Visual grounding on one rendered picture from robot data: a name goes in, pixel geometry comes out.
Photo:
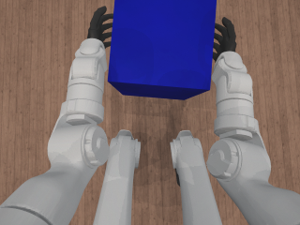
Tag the right robot forearm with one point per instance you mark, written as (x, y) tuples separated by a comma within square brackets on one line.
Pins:
[(234, 101)]

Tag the robot right thigh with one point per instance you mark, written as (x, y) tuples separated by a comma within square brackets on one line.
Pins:
[(199, 206)]

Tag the left robot forearm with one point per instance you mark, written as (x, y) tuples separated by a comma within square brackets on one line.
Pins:
[(85, 87)]

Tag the robot right upper arm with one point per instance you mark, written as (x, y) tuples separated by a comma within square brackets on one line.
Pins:
[(243, 169)]

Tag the robot thigh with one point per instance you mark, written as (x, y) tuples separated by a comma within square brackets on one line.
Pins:
[(115, 201), (199, 206)]

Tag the robot left hand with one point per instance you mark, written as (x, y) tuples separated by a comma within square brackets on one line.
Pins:
[(97, 27)]

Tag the robot right hand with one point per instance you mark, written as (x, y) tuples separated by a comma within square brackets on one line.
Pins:
[(226, 41)]

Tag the robot left upper arm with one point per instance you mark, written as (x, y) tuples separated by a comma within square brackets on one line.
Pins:
[(52, 198)]

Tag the robot left thigh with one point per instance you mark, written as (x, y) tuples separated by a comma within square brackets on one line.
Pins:
[(115, 201)]

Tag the carton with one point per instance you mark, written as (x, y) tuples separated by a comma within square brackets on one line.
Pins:
[(162, 48)]

